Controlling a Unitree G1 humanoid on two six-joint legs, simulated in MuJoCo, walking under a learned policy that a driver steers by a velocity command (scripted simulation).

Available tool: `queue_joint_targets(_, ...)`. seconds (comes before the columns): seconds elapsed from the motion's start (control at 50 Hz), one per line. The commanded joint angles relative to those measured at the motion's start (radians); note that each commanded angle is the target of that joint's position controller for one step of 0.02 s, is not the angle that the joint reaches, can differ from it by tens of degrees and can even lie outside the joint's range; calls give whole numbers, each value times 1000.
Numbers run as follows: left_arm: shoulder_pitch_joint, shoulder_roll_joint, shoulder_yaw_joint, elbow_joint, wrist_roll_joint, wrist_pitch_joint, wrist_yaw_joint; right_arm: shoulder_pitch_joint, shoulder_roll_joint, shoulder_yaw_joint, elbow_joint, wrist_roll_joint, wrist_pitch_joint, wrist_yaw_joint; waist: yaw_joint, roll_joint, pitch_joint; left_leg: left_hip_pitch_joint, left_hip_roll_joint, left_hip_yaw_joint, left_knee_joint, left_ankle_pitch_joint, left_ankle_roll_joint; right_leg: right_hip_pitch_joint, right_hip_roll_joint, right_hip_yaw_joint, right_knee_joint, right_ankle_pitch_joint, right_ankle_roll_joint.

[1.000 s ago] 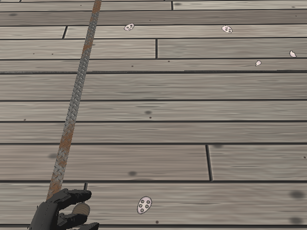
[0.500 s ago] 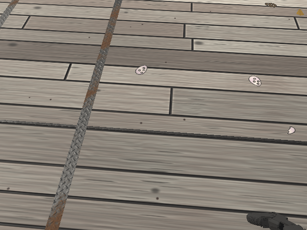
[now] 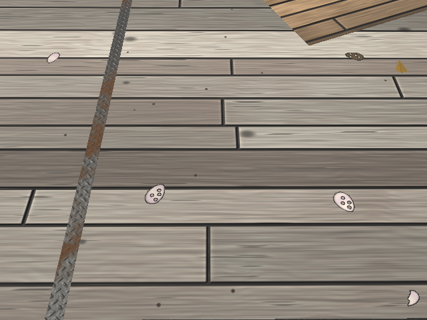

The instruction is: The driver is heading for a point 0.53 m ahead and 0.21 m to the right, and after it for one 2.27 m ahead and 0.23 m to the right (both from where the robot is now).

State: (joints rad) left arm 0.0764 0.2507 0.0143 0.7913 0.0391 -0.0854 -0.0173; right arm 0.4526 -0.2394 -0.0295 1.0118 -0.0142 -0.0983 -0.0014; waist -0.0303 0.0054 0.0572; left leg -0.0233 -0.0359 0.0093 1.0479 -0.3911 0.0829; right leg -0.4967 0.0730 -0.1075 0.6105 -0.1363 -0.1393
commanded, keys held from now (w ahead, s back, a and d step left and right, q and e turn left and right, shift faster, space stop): w+e+shift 0.60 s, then w+q+shift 0.40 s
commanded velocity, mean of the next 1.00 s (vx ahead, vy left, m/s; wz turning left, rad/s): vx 1.00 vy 0.00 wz -0.43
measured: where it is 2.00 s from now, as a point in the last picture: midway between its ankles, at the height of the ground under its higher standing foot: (276, 45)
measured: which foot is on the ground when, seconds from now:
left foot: up 0.00-0.36, down 0.38-0.82, up 0.84-1.00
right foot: down 0.00-0.36, up 0.38-0.80, down 0.82-1.00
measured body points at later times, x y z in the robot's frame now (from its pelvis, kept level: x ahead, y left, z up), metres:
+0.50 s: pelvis +0.47 -0.01 +0.02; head +0.50 -0.01 +0.47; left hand +0.62 +0.26 -0.10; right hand +0.54 -0.31 -0.07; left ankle +0.55 +0.10 -0.71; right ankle +0.29 -0.06 -0.60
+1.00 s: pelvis +0.86 -0.22 +0.03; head +0.87 -0.23 +0.48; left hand +1.04 +0.00 -0.10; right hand +0.79 -0.49 -0.11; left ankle +0.90 -0.07 -0.61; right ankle +0.81 -0.28 -0.71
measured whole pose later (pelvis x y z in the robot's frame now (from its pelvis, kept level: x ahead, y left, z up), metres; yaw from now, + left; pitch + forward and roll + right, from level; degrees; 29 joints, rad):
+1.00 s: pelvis +0.86 -0.22 +0.03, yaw -25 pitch +0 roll -1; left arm 0.32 0.27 0.04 0.86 0.03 -0.09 -0.01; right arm 0.32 -0.27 -0.04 0.86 -0.01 -0.03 0.03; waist -0.01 0.03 0.02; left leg -0.56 0.11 -0.02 1.25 -0.22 0.08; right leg -0.15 0.03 -0.17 0.42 -0.26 -0.06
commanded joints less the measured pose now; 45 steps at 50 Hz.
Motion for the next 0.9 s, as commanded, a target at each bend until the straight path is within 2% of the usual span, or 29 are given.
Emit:
queue_joint_targets(0.02,318,151,75,81,-18,9,-7,-124,-115,-10,-171,2,-49,3,113,-25,-161,-749,73,-90,387,120,18,728,-334,715,-345,-192,-207)
queue_joint_targets(0.04,297,117,69,93,-15,6,-6,-164,-93,-3,-187,-16,-48,6,72,45,-94,-696,105,-86,306,133,5,581,-287,625,-368,-114,-181)
queue_joint_targets(0.08,300,84,54,116,-22,-2,9,-178,-60,7,-223,-53,-18,21,-3,28,-35,-614,133,-84,201,100,-39,380,-216,533,-411,-76,-165)
queue_joint_targets(0.1,310,93,56,119,-32,-10,12,-196,-56,10,-243,-61,-4,28,-14,8,-14,-616,143,-75,155,76,-60,333,-200,520,-431,-76,-173)
queue_joint_targets(0.14,326,126,63,111,-41,-22,12,-315,-61,19,-306,-61,10,37,-3,-4,48,-628,158,-34,7,122,-100,217,-179,483,-500,-63,-183)
queue_joint_targets(0.18,329,140,71,95,-38,-29,7,-455,-62,31,-365,-43,7,46,24,-16,94,-551,138,1,-216,303,-123,117,-129,427,-535,32,-158)
queue_joint_targets(0.24,377,183,90,88,-52,-33,-5,-528,-66,38,-394,-19,3,49,74,-45,51,-376,81,22,-405,534,-113,141,-120,407,-525,258,-100)
queue_joint_targets(0.3,408,194,95,86,-52,-21,4,-553,-111,27,-422,-16,4,31,90,-62,11,-357,56,-4,-527,493,-92,350,-145,436,-413,426,-60)
queue_joint_targets(0.34,400,242,106,79,-41,-15,11,-393,-178,-3,-385,-15,-4,10,16,-63,-121,-163,11,-3,-550,343,-68,430,-136,428,-150,685,-20)
queue_joint_targets(0.36,360,268,113,67,-39,-15,8,-220,-211,-21,-345,-17,-8,-8,-83,-56,-212,41,45,-12,-545,296,-58,349,-101,414,74,637,-3)
queue_joint_targets(0.38,328,194,94,36,-36,-23,4,-13,-281,-47,-320,-39,-9,-31,-167,-5,-347,281,215,-167,-515,27,-37,194,-53,374,376,405,1)
queue_joint_targets(0.4,444,11,52,-6,-86,-22,12,13,-347,-63,-316,-87,-6,-31,-70,289,-487,535,544,-663,-638,-206,48,-127,50,270,708,-384,25)
queue_joint_targets(0.42,416,95,50,-27,-72,-8,20,-46,-317,-74,-317,-58,5,-19,-51,308,-477,459,540,-883,-766,-382,85,-247,-16,228,818,-310,5)
queue_joint_targets(0.44,298,138,60,-20,-48,6,19,-140,-200,-52,-331,-47,6,-14,-56,162,-280,292,464,-679,-786,-360,60,-287,-76,204,798,-198,7)
queue_joint_targets(0.46,246,135,61,-25,-34,14,6,-174,-147,-39,-317,-44,5,-9,-44,67,-177,163,419,-508,-785,-159,47,-269,-109,193,748,-144,15)
queue_joint_targets(0.5,206,91,57,-49,-12,40,-22,-139,-114,-29,-267,-39,-3,-9,-6,72,-92,16,356,-289,-812,81,20,-229,-152,188,708,-135,28)
queue_joint_targets(0.56,106,41,39,-117,-6,76,-43,-101,-73,-21,-206,-4,-27,11,26,93,-32,-34,332,-92,-851,306,-11,-293,-191,161,686,-100,34)
queue_joint_targets(0.62,1,43,22,-190,-2,73,-64,-113,-81,-19,-190,-8,-44,14,50,90,17,-120,279,73,-908,463,-20,-268,-182,140,535,63,32)
queue_joint_targets(0.66,-53,49,9,-207,-1,61,-74,-96,-109,-20,-173,-15,-51,16,57,40,70,-177,250,141,-990,495,-9,-165,-140,110,292,146,19)
queue_joint_targets(0.7,-120,62,2,-218,-2,51,-78,-46,-166,-26,-146,-5,-45,14,43,19,112,-171,267,155,-1067,622,24,-44,-91,33,136,164,0)
queue_joint_targets(0.74,-117,90,7,-207,9,42,-65,-1,-229,-31,-117,6,-29,8,66,41,75,-37,282,151,-972,1060,42,53,-40,-23,57,104,-20)
queue_joint_targets(0.76,-57,113,15,-190,18,38,-54,14,-266,-35,-106,5,-19,3,107,70,15,27,292,144,-839,1284,46,138,-8,-30,43,33,-30)
queue_joint_targets(0.78,96,145,30,-145,24,34,-38,1,-299,-40,-102,0,-6,-4,187,102,-77,31,302,129,-630,1375,42,301,4,7,26,-35,-41)
queue_joint_targets(0.8,299,183,50,-79,31,29,-21,-28,-301,-40,-109,6,4,-7,292,93,-180,-73,266,125,-350,1244,34,552,-21,51,-66,-14,-52)
queue_joint_targets(0.82,409,279,77,-45,50,26,2,8,-198,-18,-140,-1,4,2,272,-17,-310,-310,179,93,19,619,36,815,-244,294,-46,-265,-43)
queue_joint_targets(0.84,369,349,94,-75,51,20,9,132,-66,5,-187,47,1,15,139,-243,-498,-611,51,-19,386,-72,15,1021,-537,800,-187,-437,-89)
queue_joint_targets(0.86,349,293,94,-73,24,22,9,-7,-176,-21,-203,39,4,2,190,-77,-422,-692,75,-83,431,29,30,879,-505,783,-298,-440,-68)
queue_joint_targets(0.88,286,223,74,-49,19,10,10,-72,-158,-21,-215,36,4,7,143,-51,-211,-729,115,-74,374,109,29,706,-454,609,-319,-346,-58)
queue_joint_targets(0.9,246,174,66,-33,14,0,6,-66,-123,-13,-200,32,10,14,97,-32,-104,-692,151,-69,302,140,22,556,-412,489,-366,-237,-37)
Velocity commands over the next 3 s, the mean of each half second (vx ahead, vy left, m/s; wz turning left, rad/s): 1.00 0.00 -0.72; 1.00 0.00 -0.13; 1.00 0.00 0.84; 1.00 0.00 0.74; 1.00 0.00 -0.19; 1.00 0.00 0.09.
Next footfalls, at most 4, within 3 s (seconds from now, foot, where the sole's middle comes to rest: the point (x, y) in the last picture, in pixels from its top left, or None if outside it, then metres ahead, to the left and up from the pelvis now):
0.38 left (188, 273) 0.59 0.09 -0.75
0.82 right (299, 203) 0.84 -0.30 -0.75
1.26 left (288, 111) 1.30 -0.33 -0.75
1.70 right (306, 48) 1.73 -0.48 -0.75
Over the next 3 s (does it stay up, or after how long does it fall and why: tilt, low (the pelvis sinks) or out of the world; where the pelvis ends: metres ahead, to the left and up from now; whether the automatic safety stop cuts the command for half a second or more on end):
stays up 2.62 0.02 0.00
